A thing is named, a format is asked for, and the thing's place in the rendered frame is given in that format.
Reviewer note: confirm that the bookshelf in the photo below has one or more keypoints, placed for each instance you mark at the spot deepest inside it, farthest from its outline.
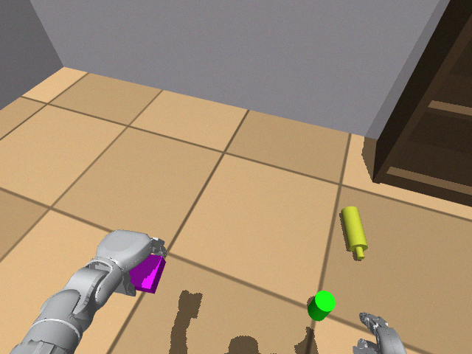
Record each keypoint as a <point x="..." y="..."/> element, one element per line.
<point x="426" y="144"/>

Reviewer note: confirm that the right robot hand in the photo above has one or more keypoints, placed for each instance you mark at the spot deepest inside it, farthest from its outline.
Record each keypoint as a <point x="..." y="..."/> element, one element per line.
<point x="388" y="340"/>

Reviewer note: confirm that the left robot hand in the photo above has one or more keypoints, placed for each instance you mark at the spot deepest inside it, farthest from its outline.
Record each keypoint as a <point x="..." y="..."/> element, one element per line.
<point x="128" y="249"/>

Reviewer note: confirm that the left robot arm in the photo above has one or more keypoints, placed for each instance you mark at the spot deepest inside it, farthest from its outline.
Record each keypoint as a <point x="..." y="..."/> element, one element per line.
<point x="69" y="312"/>

